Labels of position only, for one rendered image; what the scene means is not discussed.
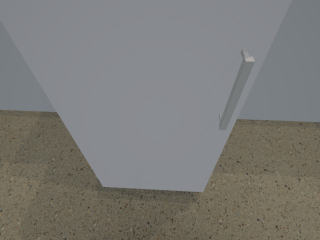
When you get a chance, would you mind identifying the handle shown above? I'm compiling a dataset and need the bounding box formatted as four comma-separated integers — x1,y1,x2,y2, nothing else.
219,49,255,131

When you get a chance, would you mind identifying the fridge door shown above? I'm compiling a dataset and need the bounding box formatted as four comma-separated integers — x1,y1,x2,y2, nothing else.
0,0,292,192

